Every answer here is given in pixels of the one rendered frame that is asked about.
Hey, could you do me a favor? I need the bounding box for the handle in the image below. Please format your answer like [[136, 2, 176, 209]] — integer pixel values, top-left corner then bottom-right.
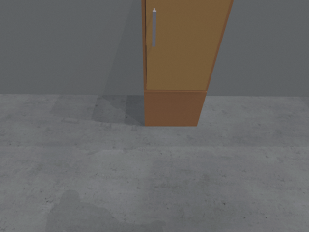
[[152, 8, 156, 47]]

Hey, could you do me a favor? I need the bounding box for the cupboard door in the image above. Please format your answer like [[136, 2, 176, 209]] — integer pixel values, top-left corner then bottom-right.
[[146, 0, 231, 91]]

